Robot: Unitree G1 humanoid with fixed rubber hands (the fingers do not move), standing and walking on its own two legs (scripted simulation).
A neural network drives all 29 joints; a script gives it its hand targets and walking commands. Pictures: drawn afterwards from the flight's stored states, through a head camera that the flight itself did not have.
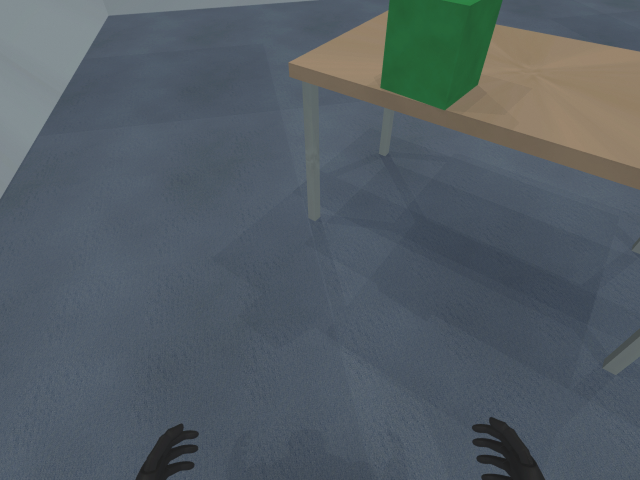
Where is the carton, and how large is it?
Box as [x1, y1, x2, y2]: [380, 0, 502, 109]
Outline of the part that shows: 502,0 390,0 380,87 445,109 477,84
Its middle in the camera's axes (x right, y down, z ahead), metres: +0.33 -0.53 +1.04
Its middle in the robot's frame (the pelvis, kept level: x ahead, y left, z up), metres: +1.15 -0.32 +0.09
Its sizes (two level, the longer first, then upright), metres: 0.210 0.200 0.250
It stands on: a table, 0.71 m high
